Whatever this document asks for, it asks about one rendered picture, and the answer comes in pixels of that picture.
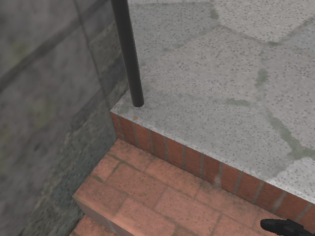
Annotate stairs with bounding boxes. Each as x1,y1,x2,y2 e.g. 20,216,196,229
69,111,315,236

